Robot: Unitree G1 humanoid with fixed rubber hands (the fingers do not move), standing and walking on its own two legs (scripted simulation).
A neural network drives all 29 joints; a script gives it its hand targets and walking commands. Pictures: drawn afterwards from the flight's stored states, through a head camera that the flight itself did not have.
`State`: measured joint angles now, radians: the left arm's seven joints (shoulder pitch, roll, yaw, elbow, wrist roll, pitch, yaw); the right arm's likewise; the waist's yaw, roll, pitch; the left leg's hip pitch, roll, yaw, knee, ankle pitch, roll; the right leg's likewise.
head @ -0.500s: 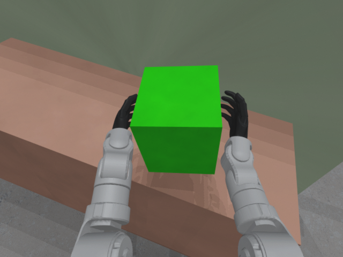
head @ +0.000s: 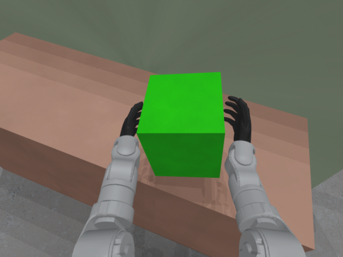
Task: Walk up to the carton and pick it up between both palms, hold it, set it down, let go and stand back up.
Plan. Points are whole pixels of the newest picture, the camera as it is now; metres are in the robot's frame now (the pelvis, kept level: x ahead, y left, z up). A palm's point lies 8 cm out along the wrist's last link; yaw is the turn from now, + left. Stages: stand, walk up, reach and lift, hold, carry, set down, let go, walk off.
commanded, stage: set down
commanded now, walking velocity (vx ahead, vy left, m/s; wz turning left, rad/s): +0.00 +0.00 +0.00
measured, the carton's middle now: (185, 127) +0.42 -0.03 +0.05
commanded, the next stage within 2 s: none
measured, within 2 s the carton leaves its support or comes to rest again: neither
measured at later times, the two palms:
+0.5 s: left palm (131, 138) +0.39 +0.11 +0.03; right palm (236, 136) +0.38 -0.15 +0.07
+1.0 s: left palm (136, 143) +0.41 +0.10 -0.01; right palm (233, 142) +0.39 -0.16 +0.02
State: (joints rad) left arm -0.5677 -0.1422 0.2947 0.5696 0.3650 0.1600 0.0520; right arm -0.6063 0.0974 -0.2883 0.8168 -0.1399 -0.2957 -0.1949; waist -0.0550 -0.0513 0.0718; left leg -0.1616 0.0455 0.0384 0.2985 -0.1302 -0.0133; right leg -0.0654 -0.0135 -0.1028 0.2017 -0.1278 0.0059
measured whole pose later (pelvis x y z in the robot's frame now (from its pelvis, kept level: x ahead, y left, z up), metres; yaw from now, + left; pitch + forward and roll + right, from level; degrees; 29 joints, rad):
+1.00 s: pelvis +0.02 +0.00 +0.00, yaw -2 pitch +14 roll -1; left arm -0.65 -0.07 0.37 1.01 0.35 -0.25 0.11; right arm -0.67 0.16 -0.51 1.00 -0.38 -0.46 -0.20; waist -0.06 -0.03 -0.07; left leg -0.44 0.06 0.07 0.32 -0.13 -0.01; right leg -0.36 -0.01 -0.08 0.24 -0.13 0.00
